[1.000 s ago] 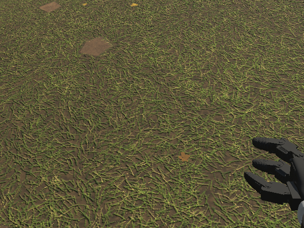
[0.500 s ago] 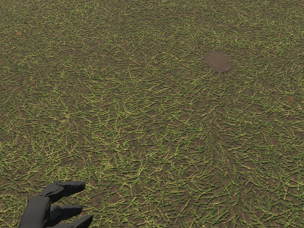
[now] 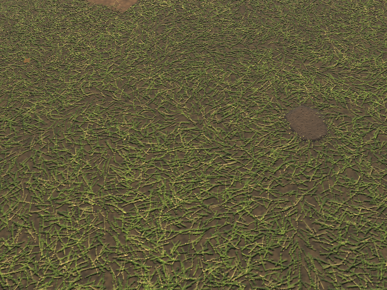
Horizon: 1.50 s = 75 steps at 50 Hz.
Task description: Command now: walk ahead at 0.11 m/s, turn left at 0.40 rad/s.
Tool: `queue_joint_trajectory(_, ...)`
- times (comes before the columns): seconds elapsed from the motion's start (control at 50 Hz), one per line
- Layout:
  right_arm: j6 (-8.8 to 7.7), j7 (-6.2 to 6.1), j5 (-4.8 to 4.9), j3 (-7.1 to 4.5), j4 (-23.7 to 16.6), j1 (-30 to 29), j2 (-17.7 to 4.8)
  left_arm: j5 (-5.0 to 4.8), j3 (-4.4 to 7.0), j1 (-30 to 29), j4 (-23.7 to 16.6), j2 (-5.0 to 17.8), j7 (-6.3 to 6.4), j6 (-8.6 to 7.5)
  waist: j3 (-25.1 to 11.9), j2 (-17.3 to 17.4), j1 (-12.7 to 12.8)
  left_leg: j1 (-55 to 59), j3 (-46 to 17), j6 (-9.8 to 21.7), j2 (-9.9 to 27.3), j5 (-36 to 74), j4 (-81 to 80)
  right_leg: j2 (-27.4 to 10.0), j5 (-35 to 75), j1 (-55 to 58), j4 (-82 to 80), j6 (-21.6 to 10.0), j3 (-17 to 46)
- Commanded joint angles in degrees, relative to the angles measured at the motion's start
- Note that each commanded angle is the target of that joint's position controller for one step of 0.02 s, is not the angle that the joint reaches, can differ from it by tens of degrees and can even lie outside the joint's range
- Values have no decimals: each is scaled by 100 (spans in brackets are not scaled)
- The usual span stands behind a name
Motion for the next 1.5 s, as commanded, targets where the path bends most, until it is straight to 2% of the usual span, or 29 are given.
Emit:
queue_joint_trajectory(0.02,163,-63,161,-375,-494,495,-1050,-96,166,409,-417,764,-8,120,-1828,293,-273,3104,-3061,1561,1877,1469,-829,-165,-192,-2132,2266,256,518)
queue_joint_trajectory(0.04,259,-117,204,-344,-565,329,-954,-67,168,120,-481,703,39,212,-1286,3,-231,2291,-2876,1370,1688,437,-1136,-268,54,-2174,1895,246,493)
queue_joint_trajectory(0.08,390,-197,158,-351,-698,45,-910,-60,143,-35,-590,534,105,307,-828,266,25,1181,-2542,1005,1150,-719,-1477,-357,393,-1580,503,203,414)
queue_joint_trajectory(0.14,496,-306,128,-483,-797,168,-1066,-62,106,-62,-541,353,135,234,-1066,644,-15,1057,-2456,937,856,-648,-1468,-58,628,-962,-694,310,314)
queue_joint_trajectory(0.28,735,-470,258,-642,-1009,147,-1151,-146,215,-64,-453,513,12,76,-1084,933,16,818,-2965,465,568,-1754,-1285,-31,1722,163,-2815,150,412)
queue_joint_trajectory(0.3,753,-468,279,-615,-1026,206,-1040,-131,287,128,-397,681,19,62,-1094,800,84,448,-2816,256,341,-2123,-1016,-394,1923,745,-3352,-8,538)
queue_joint_trajectory(0.32,753,-445,284,-542,-1155,220,-770,34,403,271,-400,1171,53,84,-1150,-219,24,-465,-2111,-25,-159,-2893,18,-1603,1353,1312,-3823,-612,1759)
queue_joint_trajectory(0.34,671,-378,284,-537,-1218,420,-690,254,429,-180,-500,1282,75,117,-987,-1615,-247,-932,-977,-282,-656,-2943,1794,-2614,1623,902,-4256,-1267,2962)
queue_joint_trajectory(0.36,623,-329,237,-659,-1076,646,-1160,298,325,-658,-737,902,125,91,-863,-1356,-399,-997,-869,-460,-141,-2591,2806,-2742,1985,593,-4206,-1375,2704)
queue_joint_trajectory(0.4,722,-358,230,-712,-749,987,-1166,77,223,-1144,-919,498,227,104,-673,-726,-484,-933,-640,-610,-15,-1903,3620,-2008,2196,462,-3942,-929,1471)
queue_joint_trajectory(0.54,757,-227,298,-447,-1275,149,-630,82,294,-333,-757,772,277,250,-612,-857,190,-1380,3,-1027,670,-1438,3123,-2077,3597,1521,-3811,-1258,230)
queue_joint_trajectory(0.64,824,-126,276,-440,-1363,144,-625,-8,467,-508,-774,1085,86,239,-752,-1017,125,-267,437,-802,690,-1543,1886,-2329,4089,1285,-3675,-1171,-459)
queue_joint_trajectory(0.74,1013,-52,302,-600,-1281,429,-733,-283,554,-575,-653,1017,-79,140,-870,-990,-223,1098,711,-200,415,-950,-36,-2429,4018,1107,-2684,-545,-1067)
queue_joint_trajectory(0.76,1001,-134,279,-726,-1123,861,-977,-272,514,-278,-507,802,-114,121,-994,-489,-380,2059,421,74,323,-87,-613,-2111,3528,503,-1883,-164,-1375)
queue_joint_trajectory(0.78,952,-252,271,-961,-1116,1321,-1801,-42,443,-293,-700,565,-129,95,-1022,1144,-436,3455,-1441,663,1536,2731,-663,-1445,868,-1418,-56,378,-1708)
queue_joint_trajectory(0.8,793,-230,53,-933,-1314,959,-2094,135,337,-675,-1109,354,-83,58,-1491,1905,-310,3570,-3164,1874,2495,3091,-621,-747,-929,-2761,1160,654,-713)
queue_joint_trajectory(0.82,637,-154,34,-860,-1310,947,-1684,74,419,-1120,-1113,707,-33,62,-1597,1052,-673,3414,-2779,1894,2321,2491,-853,-776,-720,-2856,1629,580,-34)
queue_joint_trajectory(0.86,544,-250,223,-747,-1202,487,-1370,-23,441,-1077,-1052,713,73,51,-1041,526,-266,2844,-2040,1254,1655,1601,-871,-868,245,-2852,1237,390,194)
queue_joint_trajectory(0.88,588,-312,295,-688,-1269,171,-1242,21,470,-950,-1016,804,118,60,-951,565,-113,2516,-1881,1111,1526,1560,-865,-848,567,-2657,934,396,221)
queue_joint_trajectory(0.92,645,-388,221,-665,-1347,-8,-1241,31,449,-751,-922,715,86,46,-1058,580,12,2101,-1795,1069,1300,1746,-825,-591,949,-2132,580,471,173)
queue_joint_trajectory(1.06,715,-427,269,-738,-1315,-4,-1411,-75,344,-814,-895,554,-39,23,-1102,844,-121,1600,-2585,872,989,628,-611,-75,1303,-1119,-1379,473,390)
queue_joint_trajectory(1.16,749,-395,344,-660,-1378,-225,-1174,-98,498,-294,-783,812,-80,-52,-1050,915,106,1092,-2968,414,493,-274,-62,-407,2255,429,-3377,173,469)
queue_joint_trajectory(1.18,757,-380,288,-544,-1328,206,-763,-14,567,-263,-843,1148,-29,-12,-1333,-154,-135,495,-2299,107,-34,-2210,1040,-1646,2480,1237,-3624,-277,1516)
queue_joint_trajectory(1.2,711,-369,312,-571,-1474,317,-869,182,576,-402,-840,1313,-25,31,-949,-1780,-374,-607,-1198,-197,-651,-3334,2267,-2584,2871,1027,-4031,-1175,3008)
queue_joint_trajectory(1.22,666,-357,241,-721,-1327,513,-1387,190,505,-664,-1016,1012,-8,8,-779,-1430,-398,-804,-1098,-401,-87,-3067,3314,-2849,2684,793,-4044,-1464,2978)
queue_joint_trajectory(1.24,691,-344,287,-793,-1193,475,-1553,138,421,-886,-1101,706,55,28,-624,-1055,-383,-795,-903,-496,83,-2617,3719,-2502,2383,566,-3984,-1302,2224)
queue_joint_trajectory(1.28,793,-355,280,-752,-1059,568,-1307,5,369,-1093,-1156,572,180,101,-452,-791,-344,-929,-623,-689,251,-1960,4282,-1987,2194,505,-3943,-1047,1258)
queue_joint_trajectory(1.36,793,-292,342,-568,-1288,85,-837,78,398,-552,-1040,716,277,190,-525,-881,86,-1177,-79,-894,600,-1641,3608,-1963,2899,1125,-3985,-1176,346)
queue_joint_trajectory(1.5,861,-150,280,-538,-1302,152,-739,-51,585,-657,-939,1088,42,208,-813,-1052,45,139,466,-683,729,-1643,1723,-2342,3403,1076,-3764,-1065,-662)
Velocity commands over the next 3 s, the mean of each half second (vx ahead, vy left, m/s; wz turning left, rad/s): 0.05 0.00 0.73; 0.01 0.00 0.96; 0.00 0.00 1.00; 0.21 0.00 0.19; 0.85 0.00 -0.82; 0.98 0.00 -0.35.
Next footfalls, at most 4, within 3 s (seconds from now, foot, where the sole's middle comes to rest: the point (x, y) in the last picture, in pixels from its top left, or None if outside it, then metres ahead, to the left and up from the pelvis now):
0.30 right None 0.17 -0.13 -0.76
0.76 left None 0.02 0.10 -0.76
1.16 right None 0.23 0.02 -0.76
1.60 left None -0.05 0.06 -0.76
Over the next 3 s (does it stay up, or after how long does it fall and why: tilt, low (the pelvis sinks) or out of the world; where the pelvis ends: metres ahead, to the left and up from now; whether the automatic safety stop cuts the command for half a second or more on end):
stays up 0.49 0.76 0.02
